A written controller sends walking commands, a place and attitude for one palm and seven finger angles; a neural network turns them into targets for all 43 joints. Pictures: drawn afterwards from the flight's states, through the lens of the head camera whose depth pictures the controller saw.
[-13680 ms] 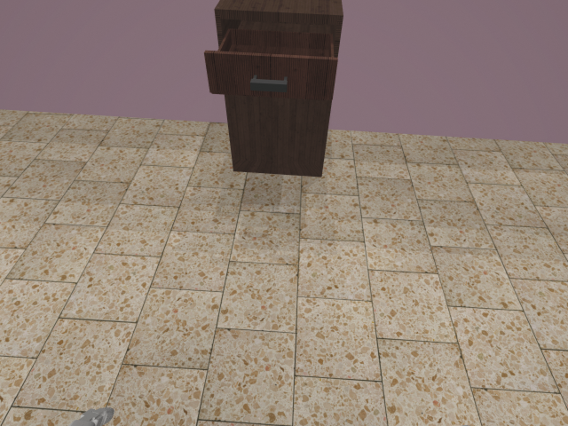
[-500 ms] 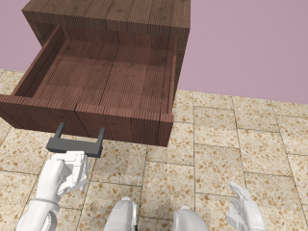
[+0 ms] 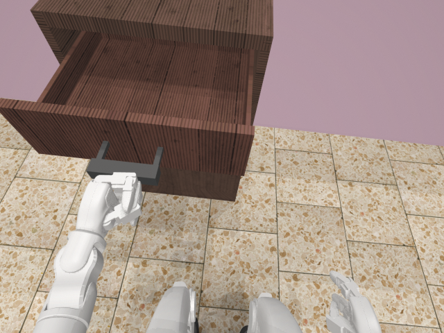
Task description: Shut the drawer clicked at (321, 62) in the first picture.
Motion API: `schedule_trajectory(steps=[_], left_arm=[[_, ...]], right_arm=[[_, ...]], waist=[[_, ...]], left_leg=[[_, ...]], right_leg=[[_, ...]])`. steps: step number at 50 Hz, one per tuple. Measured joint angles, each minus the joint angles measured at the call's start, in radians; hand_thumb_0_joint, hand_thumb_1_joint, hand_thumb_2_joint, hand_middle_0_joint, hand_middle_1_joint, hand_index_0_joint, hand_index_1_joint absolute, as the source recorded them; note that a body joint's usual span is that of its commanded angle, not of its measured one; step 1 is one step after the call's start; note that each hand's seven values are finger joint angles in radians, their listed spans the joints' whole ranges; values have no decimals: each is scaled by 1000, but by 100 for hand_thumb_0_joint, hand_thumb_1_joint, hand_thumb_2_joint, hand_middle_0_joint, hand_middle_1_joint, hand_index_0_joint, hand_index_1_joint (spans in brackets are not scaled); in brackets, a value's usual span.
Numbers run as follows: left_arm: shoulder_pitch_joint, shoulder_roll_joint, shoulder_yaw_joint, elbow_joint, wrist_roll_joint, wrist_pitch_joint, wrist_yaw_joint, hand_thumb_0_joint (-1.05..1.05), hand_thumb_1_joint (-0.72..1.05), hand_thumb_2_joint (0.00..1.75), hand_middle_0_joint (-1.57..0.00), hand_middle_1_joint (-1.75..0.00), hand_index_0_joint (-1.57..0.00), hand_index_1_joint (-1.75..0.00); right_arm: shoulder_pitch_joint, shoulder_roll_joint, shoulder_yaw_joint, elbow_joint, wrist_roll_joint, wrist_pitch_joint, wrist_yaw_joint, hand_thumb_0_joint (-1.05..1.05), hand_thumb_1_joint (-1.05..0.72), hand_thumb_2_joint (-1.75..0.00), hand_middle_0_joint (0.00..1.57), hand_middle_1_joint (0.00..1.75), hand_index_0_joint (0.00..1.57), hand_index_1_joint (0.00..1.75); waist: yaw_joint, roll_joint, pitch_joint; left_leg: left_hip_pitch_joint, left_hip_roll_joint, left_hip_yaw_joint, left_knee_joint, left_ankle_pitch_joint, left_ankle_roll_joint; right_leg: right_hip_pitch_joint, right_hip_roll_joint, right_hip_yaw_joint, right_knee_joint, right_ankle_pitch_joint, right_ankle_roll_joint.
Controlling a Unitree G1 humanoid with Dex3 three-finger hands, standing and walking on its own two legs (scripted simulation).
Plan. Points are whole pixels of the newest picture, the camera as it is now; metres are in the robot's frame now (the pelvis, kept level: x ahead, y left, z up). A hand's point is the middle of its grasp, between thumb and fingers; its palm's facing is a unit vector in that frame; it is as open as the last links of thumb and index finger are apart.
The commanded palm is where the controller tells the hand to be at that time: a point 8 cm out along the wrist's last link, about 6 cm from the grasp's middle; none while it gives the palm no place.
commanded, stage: push the drawer shut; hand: left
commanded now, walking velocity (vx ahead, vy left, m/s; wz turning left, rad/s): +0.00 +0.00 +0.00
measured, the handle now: (128, 160) +0.41 +0.19 +0.04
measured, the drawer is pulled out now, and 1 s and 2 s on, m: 0.22 0.10 0.00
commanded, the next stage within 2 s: none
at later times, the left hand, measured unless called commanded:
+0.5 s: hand (145, 176) +0.38 +0.16 +0.03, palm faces -0.08 -1.00 -0.05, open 3.1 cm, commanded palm +0.38 +0.20 +0.04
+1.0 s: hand (154, 146) +0.45 +0.15 +0.03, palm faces -0.07 -1.00 -0.06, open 3.2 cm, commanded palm +0.44 +0.20 +0.04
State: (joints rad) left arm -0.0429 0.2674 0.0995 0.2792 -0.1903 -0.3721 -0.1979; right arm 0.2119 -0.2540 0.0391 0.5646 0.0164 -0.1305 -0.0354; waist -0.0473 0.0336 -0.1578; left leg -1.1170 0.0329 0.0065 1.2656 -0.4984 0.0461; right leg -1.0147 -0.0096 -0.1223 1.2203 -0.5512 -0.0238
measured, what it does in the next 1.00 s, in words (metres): stands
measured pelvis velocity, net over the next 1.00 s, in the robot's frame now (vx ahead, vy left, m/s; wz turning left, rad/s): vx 0.00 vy -0.01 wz -0.01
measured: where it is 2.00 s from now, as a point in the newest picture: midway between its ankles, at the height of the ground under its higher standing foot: outside the picture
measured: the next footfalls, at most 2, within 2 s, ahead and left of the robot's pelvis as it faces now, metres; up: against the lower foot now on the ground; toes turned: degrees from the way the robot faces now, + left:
none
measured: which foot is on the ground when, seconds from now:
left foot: down 0.00-1.00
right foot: down 0.00-1.00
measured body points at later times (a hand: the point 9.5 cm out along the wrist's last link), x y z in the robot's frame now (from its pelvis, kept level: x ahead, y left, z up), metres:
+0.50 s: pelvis +0.01 +0.00 +0.00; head +0.12 +0.02 +0.44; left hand +0.38 +0.21 +0.03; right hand +0.14 -0.25 -0.10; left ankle +0.05 +0.09 -0.63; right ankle +0.02 -0.11 -0.63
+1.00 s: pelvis +0.00 -0.01 +0.00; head +0.13 +0.01 +0.43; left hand +0.44 +0.20 +0.04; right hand +0.09 -0.27 -0.12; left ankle +0.05 +0.09 -0.63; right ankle +0.02 -0.11 -0.63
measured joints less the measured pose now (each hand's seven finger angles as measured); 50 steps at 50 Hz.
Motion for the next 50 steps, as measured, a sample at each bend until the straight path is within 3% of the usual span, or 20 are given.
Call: schedule_trajectory(steps=[22, 29, 50], left_arm=[[-189, -14, 15, 194, 31, -52, 41, 2, 77, 91, -140, -160, -140, -160], [-265, -2, 31, 259, 36, -44, 41, 3, 78, 91, -140, -160, -140, -160], [-530, 64, 124, 558, 54, -81, 8, 4, 78, 91, -140, -160, -140, -160]], right_arm=[[17, -2, -8, 33, -7, 61, 19, 1, -91, -90, 20, 30, 20, 30], [13, 0, -11, 40, -7, 74, 19, 1, -91, -90, 20, 30, 20, 30], [52, -8, -8, 75, -10, 102, 20, 1, -91, -90, 20, 30, 20, 30]], waist=[[-9, -6, 13], [-15, -4, 16], [-57, 0, 23]], left_leg=[[6, -5, 18, -24, -2, 8], [-3, -3, 15, -22, 0, 2], [-46, 11, 7, -11, 6, -10]], right_leg=[[-2, -5, 19, -17, 1, 10], [-12, -2, 16, -15, 1, 5], [-58, 12, 11, -2, 7, -10]])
